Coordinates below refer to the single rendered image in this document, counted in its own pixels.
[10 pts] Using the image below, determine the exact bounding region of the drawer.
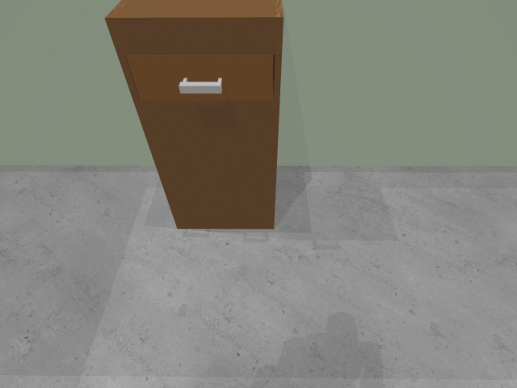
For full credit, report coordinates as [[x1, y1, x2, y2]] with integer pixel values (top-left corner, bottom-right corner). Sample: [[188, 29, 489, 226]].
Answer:
[[127, 55, 273, 99]]

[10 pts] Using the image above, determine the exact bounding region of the cabinet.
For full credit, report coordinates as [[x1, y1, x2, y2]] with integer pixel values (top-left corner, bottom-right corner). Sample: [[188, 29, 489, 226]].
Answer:
[[105, 0, 284, 229]]

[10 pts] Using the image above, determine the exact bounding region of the handle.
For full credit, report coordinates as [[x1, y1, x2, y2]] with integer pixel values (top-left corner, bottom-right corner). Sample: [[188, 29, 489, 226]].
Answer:
[[179, 78, 222, 94]]

